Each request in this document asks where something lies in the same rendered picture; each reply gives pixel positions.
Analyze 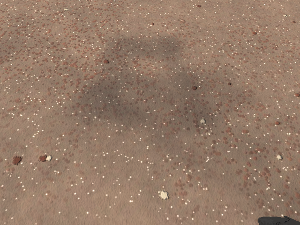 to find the robot right hand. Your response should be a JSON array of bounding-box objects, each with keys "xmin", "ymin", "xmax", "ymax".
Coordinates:
[{"xmin": 258, "ymin": 216, "xmax": 300, "ymax": 225}]

